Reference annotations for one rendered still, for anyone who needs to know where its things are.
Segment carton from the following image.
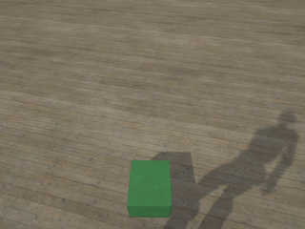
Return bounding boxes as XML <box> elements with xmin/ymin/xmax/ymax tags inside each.
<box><xmin>127</xmin><ymin>160</ymin><xmax>172</xmax><ymax>218</ymax></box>

